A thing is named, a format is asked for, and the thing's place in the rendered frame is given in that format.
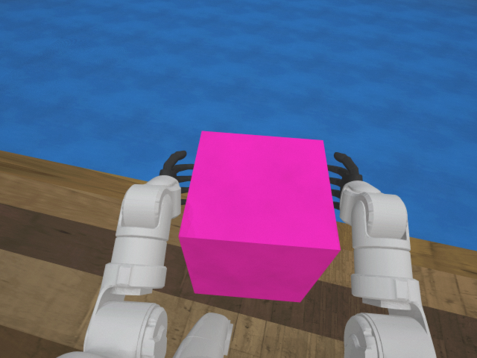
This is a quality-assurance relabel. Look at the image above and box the robot right forearm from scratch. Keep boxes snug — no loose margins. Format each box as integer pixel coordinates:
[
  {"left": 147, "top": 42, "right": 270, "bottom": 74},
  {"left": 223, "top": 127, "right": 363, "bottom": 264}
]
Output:
[{"left": 339, "top": 180, "right": 437, "bottom": 358}]

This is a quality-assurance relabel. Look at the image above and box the carton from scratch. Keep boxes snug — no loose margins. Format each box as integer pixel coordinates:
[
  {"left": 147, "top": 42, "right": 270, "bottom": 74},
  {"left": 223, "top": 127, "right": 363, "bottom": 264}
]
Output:
[{"left": 178, "top": 131, "right": 341, "bottom": 302}]

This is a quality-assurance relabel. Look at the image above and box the robot left forearm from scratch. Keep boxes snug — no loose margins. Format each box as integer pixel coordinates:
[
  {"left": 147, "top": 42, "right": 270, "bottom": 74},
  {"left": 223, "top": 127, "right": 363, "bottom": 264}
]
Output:
[{"left": 83, "top": 175, "right": 181, "bottom": 352}]

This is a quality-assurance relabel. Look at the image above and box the left robot hand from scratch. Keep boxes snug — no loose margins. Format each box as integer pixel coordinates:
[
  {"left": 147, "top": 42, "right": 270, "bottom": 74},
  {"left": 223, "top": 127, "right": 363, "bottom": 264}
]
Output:
[{"left": 159, "top": 151, "right": 194, "bottom": 205}]

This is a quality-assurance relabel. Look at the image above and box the right robot hand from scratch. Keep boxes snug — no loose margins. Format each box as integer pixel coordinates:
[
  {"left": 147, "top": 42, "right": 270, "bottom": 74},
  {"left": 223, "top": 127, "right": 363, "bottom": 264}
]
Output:
[{"left": 327, "top": 152, "right": 363, "bottom": 210}]

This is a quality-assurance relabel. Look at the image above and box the left robot upper arm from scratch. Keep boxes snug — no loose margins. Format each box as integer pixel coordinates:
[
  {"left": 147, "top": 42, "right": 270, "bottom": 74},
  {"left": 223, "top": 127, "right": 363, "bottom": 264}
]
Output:
[{"left": 57, "top": 300, "right": 168, "bottom": 358}]

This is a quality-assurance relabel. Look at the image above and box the right robot upper arm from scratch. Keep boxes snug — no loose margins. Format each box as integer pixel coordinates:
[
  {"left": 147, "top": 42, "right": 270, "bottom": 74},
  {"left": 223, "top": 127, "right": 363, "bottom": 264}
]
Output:
[{"left": 344, "top": 313, "right": 435, "bottom": 358}]

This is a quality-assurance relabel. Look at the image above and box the robot left thigh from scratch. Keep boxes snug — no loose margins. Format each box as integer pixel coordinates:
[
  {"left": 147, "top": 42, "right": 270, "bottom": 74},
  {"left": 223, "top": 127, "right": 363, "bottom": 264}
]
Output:
[{"left": 173, "top": 313, "right": 233, "bottom": 358}]

